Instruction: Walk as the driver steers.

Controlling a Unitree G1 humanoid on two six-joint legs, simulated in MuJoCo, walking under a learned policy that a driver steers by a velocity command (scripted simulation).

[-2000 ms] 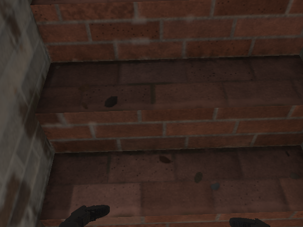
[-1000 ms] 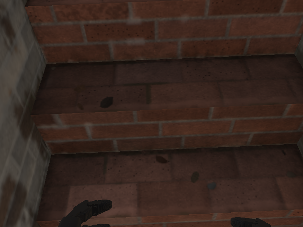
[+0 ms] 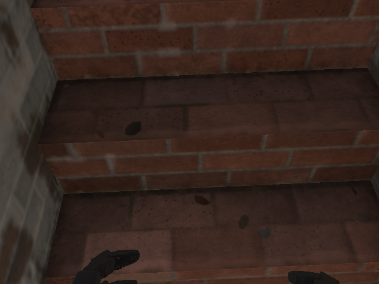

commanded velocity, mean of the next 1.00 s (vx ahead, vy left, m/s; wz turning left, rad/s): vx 0.50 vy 0.00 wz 0.00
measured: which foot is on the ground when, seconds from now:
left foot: down 0.00-1.00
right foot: down 0.00-1.00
